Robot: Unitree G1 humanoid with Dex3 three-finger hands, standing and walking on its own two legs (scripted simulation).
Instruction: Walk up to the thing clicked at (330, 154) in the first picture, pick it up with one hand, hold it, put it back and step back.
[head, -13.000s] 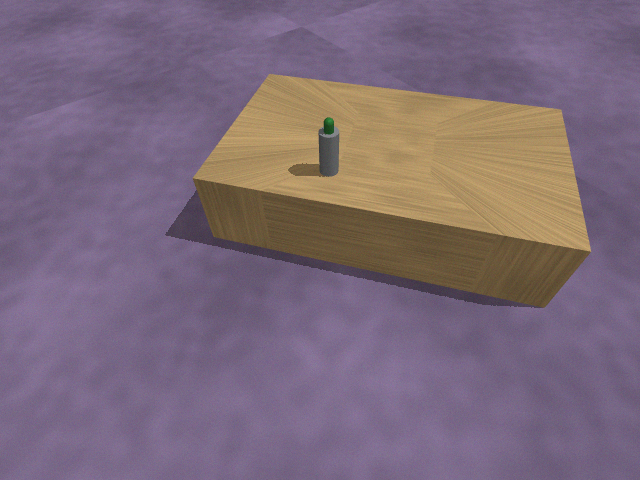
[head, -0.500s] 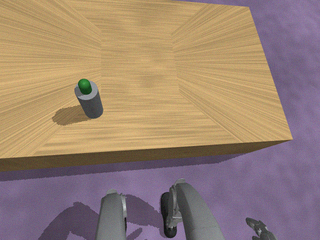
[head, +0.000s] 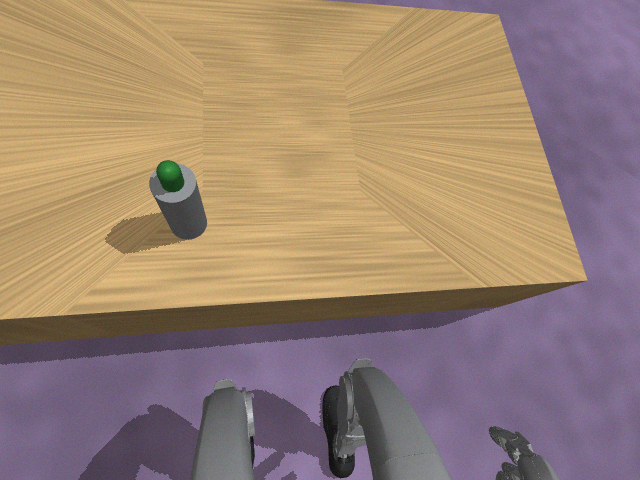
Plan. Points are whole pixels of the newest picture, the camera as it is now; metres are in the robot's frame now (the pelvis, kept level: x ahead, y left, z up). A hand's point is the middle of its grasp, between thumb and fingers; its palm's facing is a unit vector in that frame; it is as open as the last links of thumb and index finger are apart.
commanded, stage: go down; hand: left
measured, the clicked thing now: (179, 198) +0.54 +0.17 -0.21
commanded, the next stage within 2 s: approach in 1.40 s
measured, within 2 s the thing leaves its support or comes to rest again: neither
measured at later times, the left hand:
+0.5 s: hand out of the picture +0.46 +0.39 +0.08, palm faces +0.23 -0.97 +0.01, open 17.6 cm
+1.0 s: hand out of the picture +0.45 +0.39 +0.07, palm faces +0.22 -0.98 +0.01, open 17.6 cm
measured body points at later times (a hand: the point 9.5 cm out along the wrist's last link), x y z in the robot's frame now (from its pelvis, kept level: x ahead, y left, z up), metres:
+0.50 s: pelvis +0.00 +0.00 +0.00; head +0.18 +0.05 +0.40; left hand +0.44 +0.44 +0.08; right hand +0.05 -0.28 -0.09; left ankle +0.02 +0.10 -0.62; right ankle +0.06 -0.14 -0.62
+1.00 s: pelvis +0.00 +0.00 +0.00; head +0.18 +0.06 +0.40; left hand +0.44 +0.45 +0.07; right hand +0.06 -0.28 -0.10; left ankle +0.02 +0.10 -0.62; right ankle +0.06 -0.14 -0.62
